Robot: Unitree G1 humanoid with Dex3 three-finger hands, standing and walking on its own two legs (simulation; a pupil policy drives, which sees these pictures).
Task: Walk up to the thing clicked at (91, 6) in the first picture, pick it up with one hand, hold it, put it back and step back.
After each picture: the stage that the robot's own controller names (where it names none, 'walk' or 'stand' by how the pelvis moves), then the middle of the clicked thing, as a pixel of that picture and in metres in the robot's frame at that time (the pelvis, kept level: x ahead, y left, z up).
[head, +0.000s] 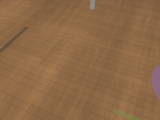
stand; (92, 0) +2.24 -0.11 -0.65
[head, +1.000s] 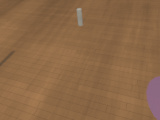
walk; (79, 17) +2.08 +0.23 -0.63
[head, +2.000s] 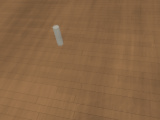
walk; (58, 35) +1.41 +0.45 -0.65
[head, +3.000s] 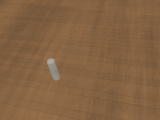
walk; (53, 69) +0.93 +0.39 -0.65
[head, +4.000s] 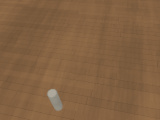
walk; (55, 100) +0.56 +0.28 -0.64
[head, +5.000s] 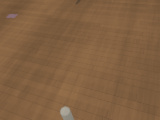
stand; (68, 118) +0.47 +0.25 -0.65
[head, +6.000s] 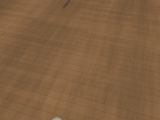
stand; out of the picture +0.41 +0.21 -0.65
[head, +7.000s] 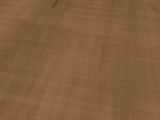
stand; out of the picture +0.37 +0.23 -0.65
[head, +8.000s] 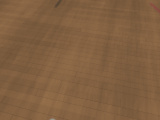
stand; out of the picture +0.40 +0.23 -0.66
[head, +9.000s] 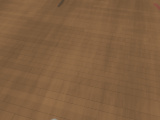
stand; out of the picture +0.39 +0.23 -0.66
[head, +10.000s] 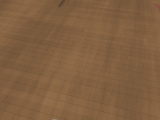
stand; out of the picture +0.39 +0.22 -0.66
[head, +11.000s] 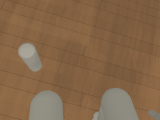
go down; (31, 59) +0.47 +0.22 -0.35
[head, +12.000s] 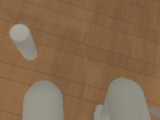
go down; (25, 45) +0.49 +0.24 -0.26
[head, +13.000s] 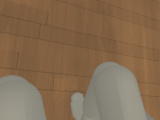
close in; out of the picture +0.47 +0.28 -0.17
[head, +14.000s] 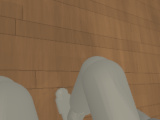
close; out of the picture +0.47 +0.30 -0.16
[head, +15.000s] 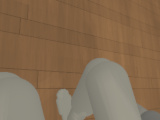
lift; out of the picture +0.42 +0.27 -0.17
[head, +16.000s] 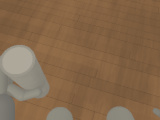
lift; (31, 77) +0.33 +0.18 +0.03
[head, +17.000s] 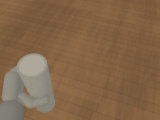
hold; (40, 88) +0.31 +0.16 +0.04
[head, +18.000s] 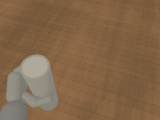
hold; (43, 87) +0.31 +0.15 +0.04
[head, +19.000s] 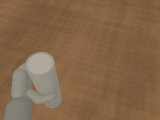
crouch; (47, 85) +0.32 +0.14 +0.04
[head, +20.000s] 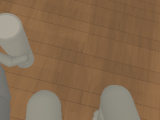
crouch; (17, 47) +0.44 +0.20 -0.05
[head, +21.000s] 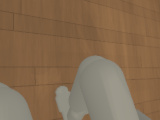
lower; out of the picture +0.45 +0.28 -0.17
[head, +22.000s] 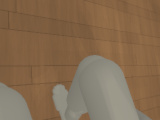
lower; out of the picture +0.46 +0.29 -0.17
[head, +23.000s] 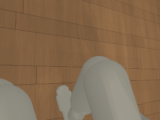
lower; out of the picture +0.45 +0.29 -0.17
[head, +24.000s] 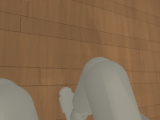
lower; out of the picture +0.45 +0.28 -0.16
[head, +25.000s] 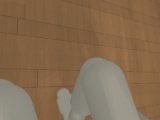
loosen; out of the picture +0.46 +0.25 -0.16
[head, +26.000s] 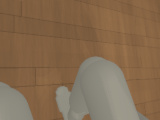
withdraw; out of the picture +0.46 +0.27 -0.18
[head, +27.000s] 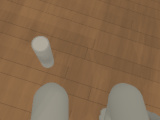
walk; (44, 54) +0.49 +0.20 -0.29
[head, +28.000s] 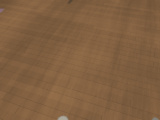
stand; out of the picture +0.41 +0.16 -0.59
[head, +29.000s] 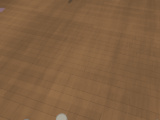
stand; out of the picture +0.42 +0.17 -0.60
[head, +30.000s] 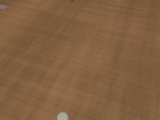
stand; out of the picture +0.42 +0.17 -0.62
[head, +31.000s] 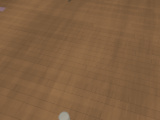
stand; out of the picture +0.43 +0.17 -0.65
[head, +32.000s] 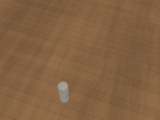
walk; (63, 92) +0.52 +0.15 -0.64
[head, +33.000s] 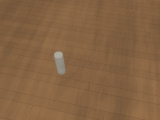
walk; (60, 63) +0.78 +0.24 -0.62
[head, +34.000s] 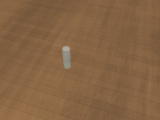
stand; (66, 58) +1.02 +0.20 -0.64
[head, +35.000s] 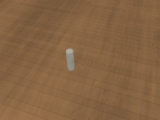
stand; (70, 60) +1.03 +0.18 -0.66
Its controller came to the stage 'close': yes
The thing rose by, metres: 0.69
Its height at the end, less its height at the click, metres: +0.00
